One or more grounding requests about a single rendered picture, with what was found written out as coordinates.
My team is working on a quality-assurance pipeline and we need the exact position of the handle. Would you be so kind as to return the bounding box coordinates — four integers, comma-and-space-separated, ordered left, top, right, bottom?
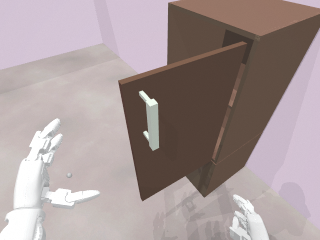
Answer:
139, 90, 159, 151

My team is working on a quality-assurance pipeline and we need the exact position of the left robot forearm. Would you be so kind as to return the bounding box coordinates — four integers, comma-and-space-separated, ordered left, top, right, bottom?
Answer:
0, 207, 46, 240

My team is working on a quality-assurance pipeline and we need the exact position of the right robot hand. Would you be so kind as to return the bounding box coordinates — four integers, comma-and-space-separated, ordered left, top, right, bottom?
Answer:
229, 194, 269, 240

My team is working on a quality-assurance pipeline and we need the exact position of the left robot hand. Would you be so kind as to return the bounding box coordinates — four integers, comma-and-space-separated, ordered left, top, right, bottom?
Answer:
13, 118, 101, 210

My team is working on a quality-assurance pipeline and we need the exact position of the cupboard door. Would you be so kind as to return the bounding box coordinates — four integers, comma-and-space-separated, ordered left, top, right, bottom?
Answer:
118, 41, 247, 201

